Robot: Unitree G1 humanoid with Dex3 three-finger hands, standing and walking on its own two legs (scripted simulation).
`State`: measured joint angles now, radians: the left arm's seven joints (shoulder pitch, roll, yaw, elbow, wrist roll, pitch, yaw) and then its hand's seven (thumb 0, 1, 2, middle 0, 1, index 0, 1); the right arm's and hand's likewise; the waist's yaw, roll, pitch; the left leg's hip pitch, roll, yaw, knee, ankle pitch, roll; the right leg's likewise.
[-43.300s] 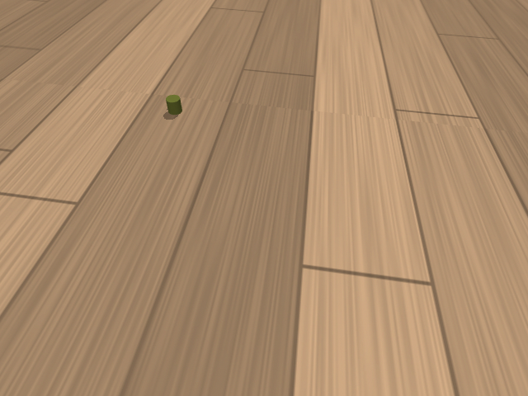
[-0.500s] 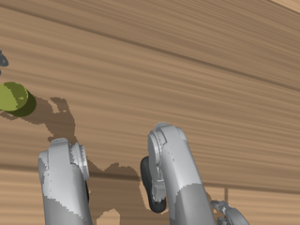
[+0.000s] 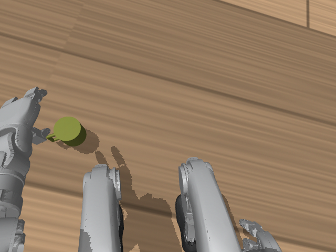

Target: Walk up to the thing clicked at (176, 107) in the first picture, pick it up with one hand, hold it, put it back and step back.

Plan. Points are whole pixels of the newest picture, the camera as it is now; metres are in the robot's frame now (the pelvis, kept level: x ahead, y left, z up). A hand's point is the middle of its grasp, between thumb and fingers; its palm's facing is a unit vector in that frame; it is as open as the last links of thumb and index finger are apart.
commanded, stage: home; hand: left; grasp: from above
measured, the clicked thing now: (66, 133) +0.47 +0.31 -0.38
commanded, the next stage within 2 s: none
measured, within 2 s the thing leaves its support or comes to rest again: neither
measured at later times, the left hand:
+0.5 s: hand (9, 189) +0.26 +0.22 +0.09, palm faces +0.01 -0.92 -0.39, open 7.4 cm
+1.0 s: hand out of the picture +0.22 +0.20 +0.25, palm faces +0.18 -0.96 -0.20, open 7.4 cm
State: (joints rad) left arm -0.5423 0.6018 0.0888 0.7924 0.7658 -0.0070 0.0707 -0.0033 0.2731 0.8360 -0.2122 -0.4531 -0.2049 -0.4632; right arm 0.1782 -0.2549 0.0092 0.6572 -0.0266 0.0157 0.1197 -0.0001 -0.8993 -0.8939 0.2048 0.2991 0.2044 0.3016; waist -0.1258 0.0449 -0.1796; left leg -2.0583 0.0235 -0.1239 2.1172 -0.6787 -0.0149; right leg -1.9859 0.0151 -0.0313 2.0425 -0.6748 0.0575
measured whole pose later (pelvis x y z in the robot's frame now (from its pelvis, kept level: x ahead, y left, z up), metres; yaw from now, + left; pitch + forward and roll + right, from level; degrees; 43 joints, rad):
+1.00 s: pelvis +0.08 +0.00 +0.29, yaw +7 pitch +11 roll -3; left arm 0.53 0.22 0.04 -0.17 -0.07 0.48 0.03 0.01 0.90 0.90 -0.20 -0.30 -0.20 -0.30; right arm 0.30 -0.22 0.04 0.51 0.02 -0.21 -0.19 0.01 -0.90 -0.90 0.20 0.30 0.20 0.30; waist -0.05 0.05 -0.19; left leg -0.73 0.04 -0.07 1.03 -0.49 -0.02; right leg -0.66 -0.01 -0.05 0.96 -0.48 0.02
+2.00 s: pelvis +0.07 -0.01 +0.29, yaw +7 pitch +9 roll -2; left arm 0.51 0.22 0.03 -0.13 -0.05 0.46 0.02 0.01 0.90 0.90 -0.20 -0.30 -0.20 -0.30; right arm 0.29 -0.22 0.04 0.54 0.00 -0.25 -0.18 0.01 -0.90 -0.90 0.21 0.30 0.21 0.30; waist -0.04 0.04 -0.16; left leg -0.70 0.04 -0.07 1.02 -0.48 -0.03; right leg -0.64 -0.01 -0.04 0.96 -0.48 0.02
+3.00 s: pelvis +0.08 +0.00 +0.29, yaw +7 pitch +10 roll -3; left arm 0.52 0.23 0.03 -0.14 -0.06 0.45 0.02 0.01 0.90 0.90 -0.20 -0.30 -0.20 -0.30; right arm 0.29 -0.22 0.03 0.53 0.01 -0.23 -0.18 0.01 -0.90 -0.90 0.21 0.30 0.21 0.30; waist -0.04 0.04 -0.17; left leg -0.70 0.04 -0.07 1.02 -0.50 -0.03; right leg -0.64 -0.01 -0.04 0.96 -0.49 0.02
